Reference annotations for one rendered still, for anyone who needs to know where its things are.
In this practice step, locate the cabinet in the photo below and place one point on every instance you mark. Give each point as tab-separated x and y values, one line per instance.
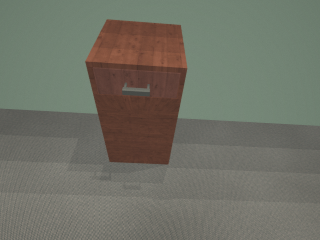
138	129

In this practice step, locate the handle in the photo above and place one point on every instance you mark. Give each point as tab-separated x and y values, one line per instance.
132	91

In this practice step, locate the drawer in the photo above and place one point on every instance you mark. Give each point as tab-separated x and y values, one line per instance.
112	80

